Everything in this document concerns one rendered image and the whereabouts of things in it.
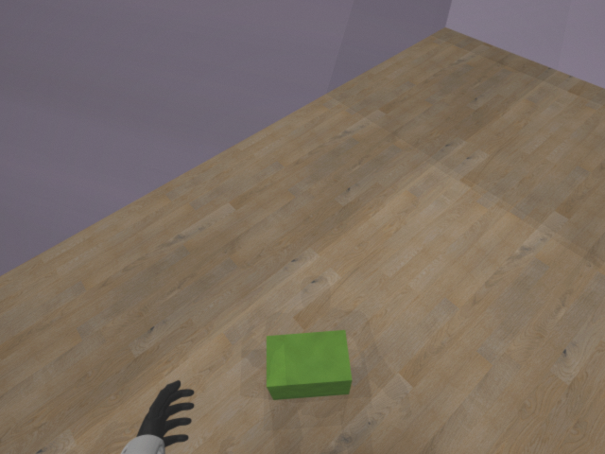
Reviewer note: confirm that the left robot forearm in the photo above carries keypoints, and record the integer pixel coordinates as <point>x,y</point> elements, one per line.
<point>145,444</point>

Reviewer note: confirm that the robot left hand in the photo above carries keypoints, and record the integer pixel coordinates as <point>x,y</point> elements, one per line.
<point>155,421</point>

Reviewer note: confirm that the carton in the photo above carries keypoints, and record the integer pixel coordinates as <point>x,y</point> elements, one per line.
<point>308,365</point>

